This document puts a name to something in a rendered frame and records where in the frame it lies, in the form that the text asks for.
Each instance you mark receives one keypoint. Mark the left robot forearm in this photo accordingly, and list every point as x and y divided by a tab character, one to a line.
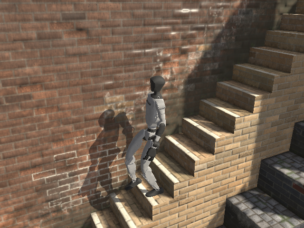
157	136

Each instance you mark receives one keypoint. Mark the robot left hand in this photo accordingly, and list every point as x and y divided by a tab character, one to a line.
152	153

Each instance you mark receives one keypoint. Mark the robot right thigh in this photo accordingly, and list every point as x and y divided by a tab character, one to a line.
134	146

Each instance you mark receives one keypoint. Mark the robot torso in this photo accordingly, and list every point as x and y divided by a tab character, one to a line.
151	117

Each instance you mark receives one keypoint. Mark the left robot upper arm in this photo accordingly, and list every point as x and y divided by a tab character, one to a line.
160	107

